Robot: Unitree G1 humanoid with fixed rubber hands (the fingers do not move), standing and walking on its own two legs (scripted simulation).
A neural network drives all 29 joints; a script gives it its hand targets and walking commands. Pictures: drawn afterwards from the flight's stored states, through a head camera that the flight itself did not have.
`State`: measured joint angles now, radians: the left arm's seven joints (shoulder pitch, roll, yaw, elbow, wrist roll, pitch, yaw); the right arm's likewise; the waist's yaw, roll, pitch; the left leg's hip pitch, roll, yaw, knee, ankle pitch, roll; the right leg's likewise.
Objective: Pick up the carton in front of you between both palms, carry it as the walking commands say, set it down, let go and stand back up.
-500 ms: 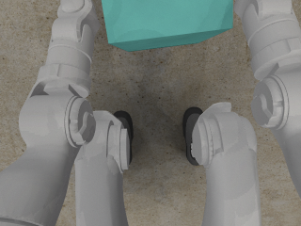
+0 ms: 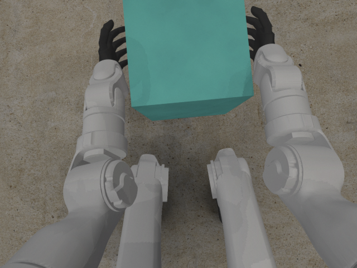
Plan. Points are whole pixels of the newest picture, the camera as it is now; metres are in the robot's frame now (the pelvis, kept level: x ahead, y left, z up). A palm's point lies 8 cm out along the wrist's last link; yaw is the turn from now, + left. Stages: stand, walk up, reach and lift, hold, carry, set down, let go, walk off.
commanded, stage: reach and lift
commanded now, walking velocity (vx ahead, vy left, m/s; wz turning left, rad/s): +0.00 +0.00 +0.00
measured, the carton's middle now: (185, 68) +0.52 -0.02 -0.14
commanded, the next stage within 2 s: none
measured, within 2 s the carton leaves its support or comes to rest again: neither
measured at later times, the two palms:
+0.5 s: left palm (69, 43) +0.48 +0.13 +0.08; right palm (300, 26) +0.48 -0.16 +0.07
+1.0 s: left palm out of the picture +0.44 +0.14 +0.23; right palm out of the picture +0.43 -0.16 +0.23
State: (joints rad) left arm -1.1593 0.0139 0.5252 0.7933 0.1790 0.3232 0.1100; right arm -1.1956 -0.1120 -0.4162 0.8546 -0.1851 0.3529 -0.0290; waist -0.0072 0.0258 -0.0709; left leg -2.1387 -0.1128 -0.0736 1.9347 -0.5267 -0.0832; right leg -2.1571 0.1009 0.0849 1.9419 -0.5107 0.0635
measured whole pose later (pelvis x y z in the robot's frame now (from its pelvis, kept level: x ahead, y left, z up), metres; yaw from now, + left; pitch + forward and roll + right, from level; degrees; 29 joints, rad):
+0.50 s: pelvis +0.03 +0.00 +0.12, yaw -1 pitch +39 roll +1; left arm -0.86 -0.07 0.45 0.63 0.17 0.36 0.09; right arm -0.88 0.00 -0.40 0.65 -0.20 0.39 -0.02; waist 0.00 0.02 -0.21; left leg -1.73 -0.11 -0.10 1.56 -0.50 -0.06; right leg -1.75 0.10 0.11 1.57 -0.49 0.06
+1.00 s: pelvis +0.08 +0.00 +0.26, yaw -1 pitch +22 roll +0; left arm -0.48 -0.13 0.37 0.58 0.20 0.32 0.06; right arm -0.49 0.10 -0.35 0.60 -0.21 0.35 -0.02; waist -0.01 0.01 -0.19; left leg -0.98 -0.09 -0.13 1.01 -0.41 -0.03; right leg -0.99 0.08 0.13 1.01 -0.40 0.03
